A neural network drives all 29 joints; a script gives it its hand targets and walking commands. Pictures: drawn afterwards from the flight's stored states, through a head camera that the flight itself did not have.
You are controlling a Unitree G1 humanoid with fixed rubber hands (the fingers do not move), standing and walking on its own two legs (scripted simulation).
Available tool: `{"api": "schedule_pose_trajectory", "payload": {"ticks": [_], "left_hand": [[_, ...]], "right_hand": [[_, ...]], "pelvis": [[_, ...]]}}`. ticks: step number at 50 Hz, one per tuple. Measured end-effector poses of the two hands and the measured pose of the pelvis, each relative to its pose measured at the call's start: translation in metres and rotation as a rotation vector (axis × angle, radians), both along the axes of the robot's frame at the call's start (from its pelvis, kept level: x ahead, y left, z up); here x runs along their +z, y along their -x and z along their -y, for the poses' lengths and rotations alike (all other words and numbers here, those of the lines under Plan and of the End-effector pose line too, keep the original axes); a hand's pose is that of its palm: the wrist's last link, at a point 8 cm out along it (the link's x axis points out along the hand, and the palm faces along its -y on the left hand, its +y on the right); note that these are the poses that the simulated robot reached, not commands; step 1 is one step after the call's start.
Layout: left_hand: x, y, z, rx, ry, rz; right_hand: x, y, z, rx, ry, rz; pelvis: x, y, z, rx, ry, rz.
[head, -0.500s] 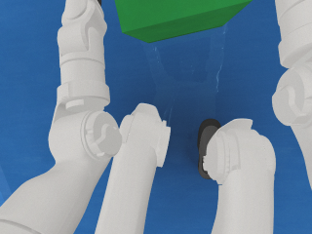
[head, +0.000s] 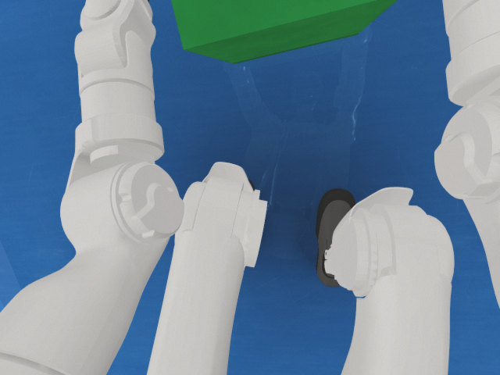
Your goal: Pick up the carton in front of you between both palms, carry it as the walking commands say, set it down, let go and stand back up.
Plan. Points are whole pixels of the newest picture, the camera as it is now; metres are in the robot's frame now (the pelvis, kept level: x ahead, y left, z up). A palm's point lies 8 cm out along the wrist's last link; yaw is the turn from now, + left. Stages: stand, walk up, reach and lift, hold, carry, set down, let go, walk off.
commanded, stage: set down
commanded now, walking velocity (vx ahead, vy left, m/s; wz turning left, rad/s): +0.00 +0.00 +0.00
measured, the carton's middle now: out of the picture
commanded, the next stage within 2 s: let go in 1.34 s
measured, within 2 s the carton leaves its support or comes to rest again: neither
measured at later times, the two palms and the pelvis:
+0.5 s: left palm out of the picture +0.52 +0.23 -0.13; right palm out of the picture +0.62 -0.12 -0.11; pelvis -0.01 +0.01 +0.00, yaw +2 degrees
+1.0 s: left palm out of the picture +0.52 +0.23 +0.03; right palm out of the picture +0.62 -0.15 +0.04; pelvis +0.00 +0.00 +0.14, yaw +2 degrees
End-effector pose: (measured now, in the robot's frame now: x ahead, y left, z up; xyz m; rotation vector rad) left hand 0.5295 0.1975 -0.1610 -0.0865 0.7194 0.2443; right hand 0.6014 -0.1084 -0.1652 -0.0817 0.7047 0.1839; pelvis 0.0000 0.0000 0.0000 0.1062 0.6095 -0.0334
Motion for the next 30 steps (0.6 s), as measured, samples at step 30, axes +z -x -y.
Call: {"api": "schedule_pose_trajectory", "payload": {"ticks": [30], "left_hand": [[0.072, 0.018, -0.039, 0.140, -0.046, 0.038]], "right_hand": [[0.098, -0.018, 0.007, -0.018, 0.123, 0.043]], "pelvis": [[0.030, 0.011, -0.009, 0.064, 0.047, 0.006]]}}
